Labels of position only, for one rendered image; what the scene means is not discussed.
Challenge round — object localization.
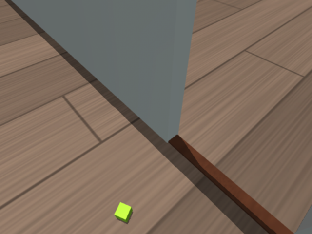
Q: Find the cube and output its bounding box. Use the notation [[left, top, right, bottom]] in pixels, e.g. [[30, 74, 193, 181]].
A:
[[115, 202, 133, 222]]

